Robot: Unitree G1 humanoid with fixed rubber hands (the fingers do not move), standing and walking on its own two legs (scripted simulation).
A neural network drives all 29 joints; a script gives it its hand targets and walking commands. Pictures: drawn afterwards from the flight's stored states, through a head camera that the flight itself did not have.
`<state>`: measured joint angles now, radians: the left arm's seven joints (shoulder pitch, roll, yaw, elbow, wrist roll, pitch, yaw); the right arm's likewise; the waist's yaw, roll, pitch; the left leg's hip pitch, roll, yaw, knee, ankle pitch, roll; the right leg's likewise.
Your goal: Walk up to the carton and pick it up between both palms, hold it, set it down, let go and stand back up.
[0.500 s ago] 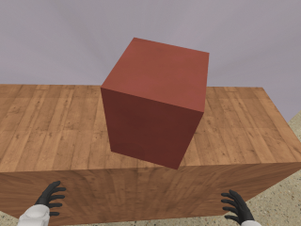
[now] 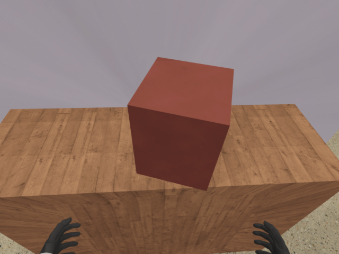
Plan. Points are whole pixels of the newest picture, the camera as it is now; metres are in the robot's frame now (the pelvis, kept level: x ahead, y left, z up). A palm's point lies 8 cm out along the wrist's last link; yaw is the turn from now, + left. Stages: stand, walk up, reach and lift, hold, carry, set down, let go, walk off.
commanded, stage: reach and lift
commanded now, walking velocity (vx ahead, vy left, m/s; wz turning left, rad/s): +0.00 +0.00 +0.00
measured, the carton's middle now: (182, 124) +0.44 -0.04 +0.09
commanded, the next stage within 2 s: none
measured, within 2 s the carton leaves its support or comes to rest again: neither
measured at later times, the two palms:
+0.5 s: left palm (42, 245) +0.17 +0.25 +0.01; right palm (264, 233) +0.18 -0.20 +0.01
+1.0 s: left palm (49, 214) +0.21 +0.24 +0.06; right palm (263, 218) +0.20 -0.19 +0.06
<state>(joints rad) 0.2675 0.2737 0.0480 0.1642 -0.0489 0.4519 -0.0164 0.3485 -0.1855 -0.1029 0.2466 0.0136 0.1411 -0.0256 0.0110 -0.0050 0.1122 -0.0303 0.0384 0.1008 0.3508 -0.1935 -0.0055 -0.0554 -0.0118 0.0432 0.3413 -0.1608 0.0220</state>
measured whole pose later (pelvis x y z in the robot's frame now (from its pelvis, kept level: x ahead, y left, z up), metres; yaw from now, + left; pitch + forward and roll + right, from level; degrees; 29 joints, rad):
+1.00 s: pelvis +0.04 +0.01 +0.00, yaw +1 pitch -4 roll -1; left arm 0.46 0.39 0.02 -0.33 -0.23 0.22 -0.10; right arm 0.61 -0.07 0.02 -0.42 0.20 0.18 -0.22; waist 0.04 -0.02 0.08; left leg -0.03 0.05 0.08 0.33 -0.24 -0.01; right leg 0.00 0.00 0.03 0.22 -0.16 0.02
